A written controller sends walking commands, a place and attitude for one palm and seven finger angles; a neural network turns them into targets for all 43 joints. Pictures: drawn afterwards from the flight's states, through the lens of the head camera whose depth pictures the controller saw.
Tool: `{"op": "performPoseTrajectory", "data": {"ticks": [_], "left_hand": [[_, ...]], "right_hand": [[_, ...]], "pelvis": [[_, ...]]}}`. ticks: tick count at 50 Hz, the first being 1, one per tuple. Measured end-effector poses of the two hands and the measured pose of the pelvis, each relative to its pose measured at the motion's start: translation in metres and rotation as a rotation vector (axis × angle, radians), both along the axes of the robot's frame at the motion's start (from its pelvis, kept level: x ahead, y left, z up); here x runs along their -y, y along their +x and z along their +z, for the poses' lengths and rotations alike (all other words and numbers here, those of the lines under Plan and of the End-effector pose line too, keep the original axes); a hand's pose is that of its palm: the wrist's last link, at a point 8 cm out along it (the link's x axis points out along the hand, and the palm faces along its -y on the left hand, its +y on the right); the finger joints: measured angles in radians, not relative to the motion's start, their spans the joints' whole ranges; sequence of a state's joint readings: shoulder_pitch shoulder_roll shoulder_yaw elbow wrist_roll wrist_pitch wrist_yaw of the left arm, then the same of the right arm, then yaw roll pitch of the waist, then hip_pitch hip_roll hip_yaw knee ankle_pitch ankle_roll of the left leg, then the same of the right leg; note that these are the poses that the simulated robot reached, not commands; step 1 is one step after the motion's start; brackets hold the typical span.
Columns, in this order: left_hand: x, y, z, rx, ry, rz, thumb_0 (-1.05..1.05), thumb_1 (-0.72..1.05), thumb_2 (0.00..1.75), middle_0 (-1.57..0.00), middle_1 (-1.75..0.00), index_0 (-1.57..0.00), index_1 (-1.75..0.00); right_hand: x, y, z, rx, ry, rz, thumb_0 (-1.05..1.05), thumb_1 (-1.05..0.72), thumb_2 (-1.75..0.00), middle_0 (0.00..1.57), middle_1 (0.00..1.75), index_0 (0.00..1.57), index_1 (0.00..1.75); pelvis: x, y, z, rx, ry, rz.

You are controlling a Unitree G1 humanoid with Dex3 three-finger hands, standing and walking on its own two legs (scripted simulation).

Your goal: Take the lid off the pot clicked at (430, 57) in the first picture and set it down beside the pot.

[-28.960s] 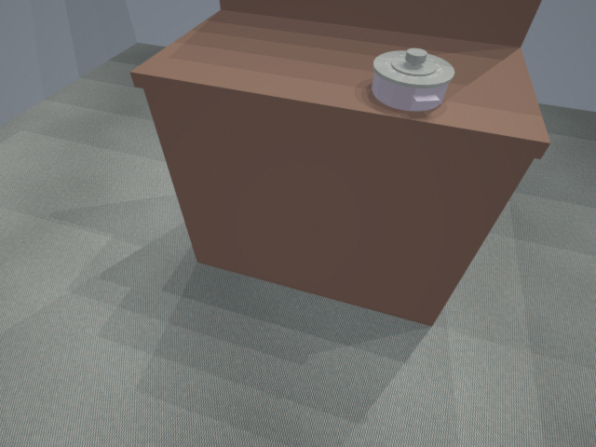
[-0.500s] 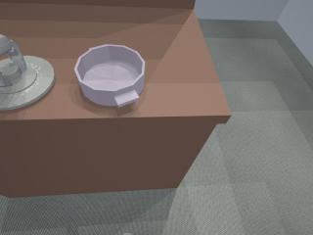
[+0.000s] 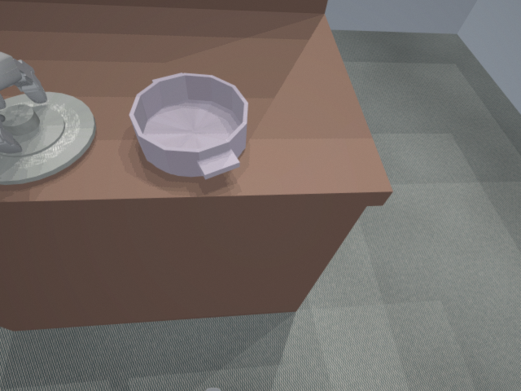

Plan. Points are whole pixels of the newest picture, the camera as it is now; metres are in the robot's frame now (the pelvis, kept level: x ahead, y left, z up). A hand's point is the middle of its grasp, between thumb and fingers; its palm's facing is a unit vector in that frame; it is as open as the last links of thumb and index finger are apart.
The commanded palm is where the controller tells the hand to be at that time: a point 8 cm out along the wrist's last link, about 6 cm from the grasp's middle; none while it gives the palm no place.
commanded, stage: raise the empty hand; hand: left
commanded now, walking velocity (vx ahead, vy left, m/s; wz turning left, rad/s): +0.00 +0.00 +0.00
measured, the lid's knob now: (19, 119) +0.48 +0.34 +0.13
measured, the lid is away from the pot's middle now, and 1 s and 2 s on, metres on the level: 0.24 0.24 0.24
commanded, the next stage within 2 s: draw the hand back to the body in 1.34 s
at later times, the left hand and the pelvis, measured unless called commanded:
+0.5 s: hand out of the picture +0.46 +0.34 +0.20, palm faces -0.31 -0.10 -0.95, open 11.0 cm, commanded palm +0.47 +0.32 +0.27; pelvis -0.01 +0.01 +0.00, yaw +1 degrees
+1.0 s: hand out of the picture +0.48 +0.33 +0.25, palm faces -0.23 -0.10 -0.97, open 11.0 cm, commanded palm +0.47 +0.32 +0.32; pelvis +0.01 +0.00 +0.01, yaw +1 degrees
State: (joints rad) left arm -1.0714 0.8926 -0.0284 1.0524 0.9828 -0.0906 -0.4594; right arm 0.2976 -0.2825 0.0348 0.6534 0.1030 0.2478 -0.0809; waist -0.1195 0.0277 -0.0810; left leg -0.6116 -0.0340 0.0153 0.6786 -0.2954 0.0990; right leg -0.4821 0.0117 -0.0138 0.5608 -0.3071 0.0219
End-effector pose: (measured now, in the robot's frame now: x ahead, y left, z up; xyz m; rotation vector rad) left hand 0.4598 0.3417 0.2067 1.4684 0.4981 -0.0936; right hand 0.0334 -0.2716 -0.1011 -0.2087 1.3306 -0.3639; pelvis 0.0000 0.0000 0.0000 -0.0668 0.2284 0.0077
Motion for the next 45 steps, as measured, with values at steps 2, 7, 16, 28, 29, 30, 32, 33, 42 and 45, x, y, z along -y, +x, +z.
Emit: {"op": "performPoseTrajectory", "data": {"ticks": [2, 7, 16, 28, 29, 30, 32, 33, 42, 45], "left_hand": [[-0.001, -0.001, 0.001, 0.002, 0.007, -0.001, 0.00, -0.13, 0.91, -0.51, -0.58, -0.51, -0.59], [0.000, -0.006, 0.004, 0.003, 0.012, -0.009, 0.00, -0.13, 0.92, -0.52, -0.57, -0.52, -0.58], [0.003, -0.007, 0.029, 0.037, 0.032, -0.001, 0.00, -0.14, 0.93, -0.52, -0.56, -0.52, -0.57], [0.009, -0.003, 0.056, 0.070, 0.030, 0.024, 0.00, -0.14, 0.93, -0.52, -0.56, -0.52, -0.57], [0.009, -0.003, 0.059, 0.075, 0.026, 0.026, 0.00, -0.14, 0.93, -0.52, -0.56, -0.52, -0.57], [0.008, -0.002, 0.060, 0.078, 0.024, 0.032, 0.00, -0.14, 0.93, -0.52, -0.56, -0.52, -0.57], [0.006, -0.001, 0.063, 0.075, 0.025, 0.049, 0.00, -0.14, 0.93, -0.52, -0.56, -0.52, -0.57], [0.006, -0.001, 0.064, 0.072, 0.027, 0.057, 0.00, -0.14, 0.93, -0.52, -0.56, -0.52, -0.57], [0.003, 0.004, 0.081, 0.091, 0.045, 0.087, 0.00, -0.14, 0.93, -0.52, -0.56, -0.52, -0.57], [0.004, 0.006, 0.088, 0.097, 0.039, 0.100, 0.00, -0.14, 0.93, -0.52, -0.56, -0.52, -0.57]], "right_hand": [[-0.002, 0.002, 0.000, 0.005, 0.004, 0.004, 0.00, -0.90, -0.90, 0.21, 0.30, 0.21, 0.30], [-0.006, 0.007, -0.001, 0.016, 0.014, 0.022, 0.00, -0.90, -0.90, 0.21, 0.30, 0.21, 0.30], [-0.010, 0.013, 0.001, 0.048, 0.012, 0.049, 0.00, -0.90, -0.90, 0.21, 0.30, 0.21, 0.30], [-0.010, 0.008, 0.002, 0.052, 0.018, 0.042, 0.00, -0.90, -0.90, 0.21, 0.30, 0.21, 0.30], [-0.010, 0.008, 0.002, 0.051, 0.019, 0.042, 0.00, -0.90, -0.90, 0.21, 0.30, 0.21, 0.30], [-0.010, 0.007, 0.003, 0.051, 0.019, 0.041, 0.00, -0.90, -0.90, 0.21, 0.30, 0.21, 0.30], [-0.009, 0.006, 0.003, 0.048, 0.021, 0.039, 0.00, -0.90, -0.90, 0.21, 0.30, 0.21, 0.30], [-0.009, 0.006, 0.003, 0.046, 0.022, 0.038, 0.00, -0.90, -0.90, 0.21, 0.30, 0.21, 0.30], [-0.005, 0.007, 0.004, 0.033, 0.020, 0.041, 0.00, -0.90, -0.90, 0.21, 0.30, 0.21, 0.30], [-0.003, 0.010, 0.004, 0.034, 0.025, 0.042, 0.00, -0.90, -0.90, 0.21, 0.30, 0.21, 0.30]], "pelvis": [[-0.001, -0.001, 0.000, 0.000, -0.001, 0.002], [-0.003, -0.003, 0.000, 0.007, -0.002, 0.008], [-0.006, -0.006, 0.002, 0.018, -0.002, 0.021], [-0.006, -0.005, 0.005, 0.032, 0.006, 0.019], [-0.006, -0.005, 0.005, 0.033, 0.006, 0.019], [-0.006, -0.004, 0.005, 0.033, 0.007, 0.018], [-0.005, -0.004, 0.006, 0.034, 0.008, 0.016], [-0.005, -0.004, 0.006, 0.035, 0.008, 0.016], [-0.002, 0.002, 0.008, 0.025, 0.012, 0.021], [0.000, 0.004, 0.009, 0.023, 0.014, 0.020]]}}
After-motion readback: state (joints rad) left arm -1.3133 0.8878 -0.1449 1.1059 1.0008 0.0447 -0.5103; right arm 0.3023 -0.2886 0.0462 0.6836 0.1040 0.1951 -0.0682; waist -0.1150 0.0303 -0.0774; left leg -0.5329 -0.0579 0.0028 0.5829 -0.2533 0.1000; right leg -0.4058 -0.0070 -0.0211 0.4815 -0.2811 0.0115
